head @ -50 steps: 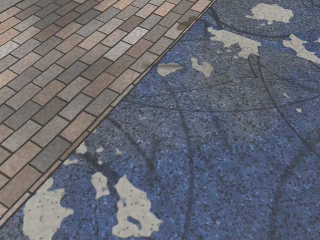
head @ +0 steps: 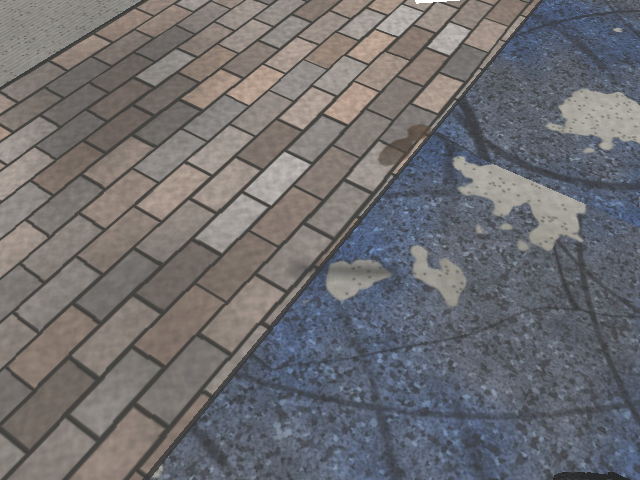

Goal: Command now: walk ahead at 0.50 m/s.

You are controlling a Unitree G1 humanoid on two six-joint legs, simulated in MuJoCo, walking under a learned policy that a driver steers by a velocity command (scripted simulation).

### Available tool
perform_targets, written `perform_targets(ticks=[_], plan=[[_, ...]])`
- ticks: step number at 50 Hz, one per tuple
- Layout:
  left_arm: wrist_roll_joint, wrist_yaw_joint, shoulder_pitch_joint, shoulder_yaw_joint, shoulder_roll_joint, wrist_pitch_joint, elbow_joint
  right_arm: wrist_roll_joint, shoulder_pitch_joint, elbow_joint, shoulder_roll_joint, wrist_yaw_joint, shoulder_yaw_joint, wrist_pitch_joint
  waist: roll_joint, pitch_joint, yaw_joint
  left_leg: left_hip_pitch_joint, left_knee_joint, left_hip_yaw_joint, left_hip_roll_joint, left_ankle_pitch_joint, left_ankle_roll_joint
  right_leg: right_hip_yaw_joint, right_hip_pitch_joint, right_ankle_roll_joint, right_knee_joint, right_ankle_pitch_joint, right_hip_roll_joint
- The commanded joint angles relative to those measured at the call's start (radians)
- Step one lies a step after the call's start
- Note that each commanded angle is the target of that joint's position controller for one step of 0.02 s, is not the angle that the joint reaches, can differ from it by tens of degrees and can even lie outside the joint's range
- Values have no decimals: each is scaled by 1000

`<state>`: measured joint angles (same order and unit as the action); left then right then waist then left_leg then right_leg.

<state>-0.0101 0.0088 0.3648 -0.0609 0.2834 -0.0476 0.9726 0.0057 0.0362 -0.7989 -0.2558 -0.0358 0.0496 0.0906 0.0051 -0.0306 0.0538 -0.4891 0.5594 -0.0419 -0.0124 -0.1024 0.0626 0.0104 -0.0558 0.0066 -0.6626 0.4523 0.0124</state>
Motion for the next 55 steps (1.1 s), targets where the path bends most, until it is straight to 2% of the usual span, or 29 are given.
perform_targets(ticks=[1,2,3,4,7,9,15,19,21,23,24,25,26,27,28,29,30,31,32,34,39,43,47,50,51,52,53,54,55], plan=[[-22,-13,11,-11,116,-57,-81,9,358,-48,-198,9,56,-4,-204,305,-165,817,-259,684,-355,-256,234,-129,-678,31,-659,105,-11],[-37,-15,-72,-13,131,-68,-105,3,283,-31,-165,12,46,-3,-148,191,-148,681,-276,547,-320,-234,196,-102,-703,47,-644,20,41],[-29,-10,-112,-14,122,-68,-111,-5,217,-22,-141,11,38,-2,-80,107,-118,533,-312,443,-281,-155,177,-78,-673,46,-579,-66,86],[-15,-5,-115,-22,118,-59,-107,-14,175,-17,-109,10,29,4,-82,70,-85,434,-342,372,-245,-82,159,-83,-616,44,-512,-123,118],[-5,-2,-77,-17,63,-25,-92,-12,170,-32,-112,8,29,15,-90,47,-41,320,-414,273,-217,24,171,-76,-535,23,-428,-190,140],[3,2,-136,-18,61,-18,-113,-11,196,-49,-140,17,36,18,-66,18,-46,320,-443,231,-217,74,180,-72,-593,3,-334,-273,146],[2,-15,-332,-5,29,-31,-163,2,285,-96,-159,39,38,6,-60,-24,-104,354,-461,103,-166,106,134,-24,-576,-15,11,-563,101],[-7,-35,-437,2,32,-39,-200,9,357,-141,-165,42,41,-11,-58,-55,-135,479,-421,104,-213,118,132,-20,-599,1,117,-539,78],[-9,-46,-453,1,47,-45,-215,12,362,-153,-175,46,47,-22,-66,-56,-124,548,-377,115,-247,175,121,-26,-600,25,150,-471,72],[-9,-52,-396,-10,77,-49,-205,14,341,-153,-188,50,53,-32,-89,-19,-82,585,-302,113,-256,342,101,-4,-503,53,168,-395,43],[-6,-50,-306,-25,102,-51,-179,15,318,-149,-191,51,54,-38,-97,36,-27,576,-198,88,-233,507,84,28,-368,74,187,-386,9],[-3,-42,-141,-50,149,-50,-125,11,314,-144,-166,52,44,-43,-77,139,43,506,-7,49,-178,555,56,34,-132,105,184,-408,0],[9,-32,40,-70,225,-47,-88,-11,334,-119,-126,54,24,-42,52,293,91,287,318,2,-110,253,19,-192,180,171,154,-422,193],[3,-39,73,-77,269,-42,-65,-7,452,-120,2,41,-10,-19,315,397,17,-100,624,46,80,-436,-38,-664,466,326,289,-191,380],[-7,-40,47,-48,168,-44,-78,16,373,-125,-112,36,14,4,194,342,58,-212,732,168,29,-485,-20,-689,428,289,355,-64,352],[-4,-35,-36,-37,134,-48,-93,40,279,-95,-155,32,27,20,153,206,46,-271,739,147,-20,-393,-3,-547,302,247,376,-99,324],[4,-35,-111,-30,118,-50,-109,38,234,-88,-149,38,26,25,70,135,16,-237,697,120,-73,-298,-3,-443,164,228,402,-197,290],[13,-36,-157,-23,91,-52,-115,23,213,-87,-143,43,33,22,50,79,-9,-200,639,113,-103,-239,-10,-366,49,222,432,-286,259],[23,-37,-176,-16,71,-55,-114,18,233,-93,-128,43,35,11,71,72,-41,-135,607,121,-127,-200,-12,-315,-22,215,459,-338,236],[17,-37,-169,-16,72,-60,-101,14,253,-99,-88,45,32,-11,73,57,-65,-97,545,112,-140,-179,-26,-253,-85,225,506,-386,220],[11,-12,-105,-26,119,-56,-66,-1,107,-51,-76,44,30,-21,45,-3,-41,-191,283,93,-142,57,-69,-140,-82,218,559,-471,196],[0,-4,-40,-26,128,-50,-35,6,-28,-18,-53,29,17,-12,48,-32,4,-129,70,45,-96,209,-68,-65,-69,189,565,-460,166],[-7,-1,20,-31,136,-30,6,14,-117,19,-65,8,11,-4,50,-59,21,-160,-23,55,-80,161,-43,-72,68,182,511,-487,226],[-13,4,8,-40,155,-14,11,13,-71,22,-107,-1,26,8,70,-30,-31,-51,-67,52,-49,49,-13,-113,118,160,410,-639,253],[-14,5,-20,-41,159,-10,3,11,23,-2,-133,2,41,12,77,22,-88,88,-91,26,-19,38,4,-100,100,143,311,-779,228],[-8,4,-29,-30,133,-7,-6,7,196,-55,-185,11,67,14,57,134,-161,341,-77,28,-23,58,32,-68,15,115,119,-805,169],[16,4,-10,-8,76,-7,-34,-9,373,-83,-264,23,87,12,-78,304,-207,654,-47,248,-227,51,88,-16,-198,75,-210,-488,85],[-2,-1,121,21,-42,-25,-29,-17,377,-99,-301,17,89,5,-351,412,-127,895,-188,675,-426,-42,225,-42,-535,21,-504,134,-80],[-22,1,58,-9,87,-36,-15,-13,336,-76,-195,18,61,7,-210,345,-156,814,-223,645,-394,-2,190,-158,-599,20,-608,155,-30]])
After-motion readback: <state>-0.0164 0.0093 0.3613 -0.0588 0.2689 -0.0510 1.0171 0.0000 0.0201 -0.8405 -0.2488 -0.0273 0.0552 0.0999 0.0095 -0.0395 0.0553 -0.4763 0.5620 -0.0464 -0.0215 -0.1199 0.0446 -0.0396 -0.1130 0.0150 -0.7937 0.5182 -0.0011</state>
